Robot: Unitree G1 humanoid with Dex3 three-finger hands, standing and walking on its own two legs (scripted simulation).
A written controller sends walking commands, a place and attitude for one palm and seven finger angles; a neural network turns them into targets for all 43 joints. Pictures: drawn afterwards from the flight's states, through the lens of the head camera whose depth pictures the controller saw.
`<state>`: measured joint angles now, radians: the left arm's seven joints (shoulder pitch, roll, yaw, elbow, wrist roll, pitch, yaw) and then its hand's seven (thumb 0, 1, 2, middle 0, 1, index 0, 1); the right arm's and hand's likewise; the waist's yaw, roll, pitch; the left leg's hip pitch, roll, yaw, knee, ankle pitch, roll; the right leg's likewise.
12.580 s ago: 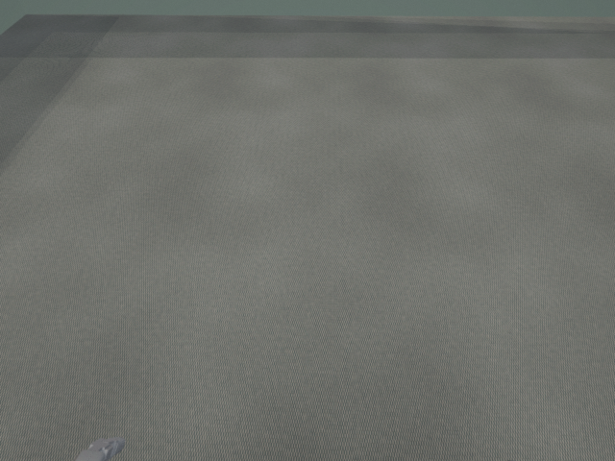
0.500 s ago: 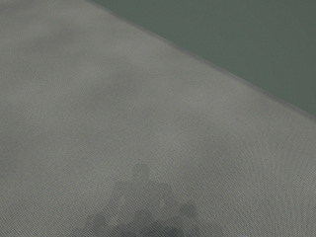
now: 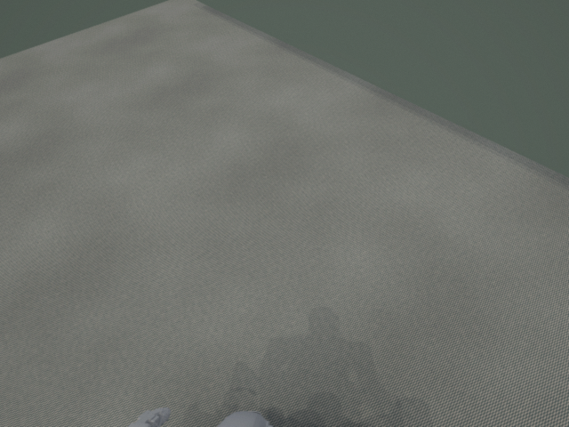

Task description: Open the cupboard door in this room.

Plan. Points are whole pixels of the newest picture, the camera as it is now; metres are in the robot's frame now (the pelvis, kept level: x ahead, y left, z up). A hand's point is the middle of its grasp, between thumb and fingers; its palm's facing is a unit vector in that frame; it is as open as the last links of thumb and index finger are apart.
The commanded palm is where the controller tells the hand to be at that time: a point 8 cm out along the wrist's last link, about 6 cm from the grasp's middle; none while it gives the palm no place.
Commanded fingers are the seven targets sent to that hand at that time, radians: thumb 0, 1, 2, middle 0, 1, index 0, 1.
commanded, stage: turn or walk to find it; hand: left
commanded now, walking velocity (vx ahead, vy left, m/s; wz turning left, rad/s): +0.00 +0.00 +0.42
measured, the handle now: out of the picture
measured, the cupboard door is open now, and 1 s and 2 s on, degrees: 0 0 0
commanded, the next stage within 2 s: none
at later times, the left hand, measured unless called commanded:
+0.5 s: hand out of the picture -0.04 +0.26 -0.17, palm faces +0.26 -0.93 -0.25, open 7.4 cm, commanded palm none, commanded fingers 0.00 0.90 0.90 -0.20 -0.30 -0.20 -0.30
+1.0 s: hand out of the picture -0.05 +0.19 -0.14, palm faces +0.42 -0.87 -0.27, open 7.4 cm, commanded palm none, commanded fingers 0.00 0.90 0.90 -0.20 -0.30 -0.20 -0.30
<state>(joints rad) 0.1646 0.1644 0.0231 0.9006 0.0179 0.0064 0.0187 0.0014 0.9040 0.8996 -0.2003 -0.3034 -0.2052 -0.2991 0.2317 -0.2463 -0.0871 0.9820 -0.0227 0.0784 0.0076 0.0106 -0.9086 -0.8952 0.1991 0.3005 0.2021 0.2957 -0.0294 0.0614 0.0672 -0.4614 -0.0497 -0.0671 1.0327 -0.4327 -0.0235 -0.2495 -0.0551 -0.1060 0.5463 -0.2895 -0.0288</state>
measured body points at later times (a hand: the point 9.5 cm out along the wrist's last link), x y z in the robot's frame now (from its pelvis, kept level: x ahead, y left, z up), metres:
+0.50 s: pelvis -0.03 +0.04 +0.00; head -0.01 +0.07 +0.45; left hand -0.06 +0.31 -0.15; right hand +0.12 -0.18 -0.13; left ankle -0.05 +0.14 -0.74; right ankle -0.02 -0.10 -0.67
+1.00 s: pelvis -0.05 -0.02 +0.00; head -0.01 -0.04 +0.45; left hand -0.07 +0.23 -0.12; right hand +0.09 -0.24 -0.16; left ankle -0.13 +0.12 -0.64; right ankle +0.00 -0.10 -0.74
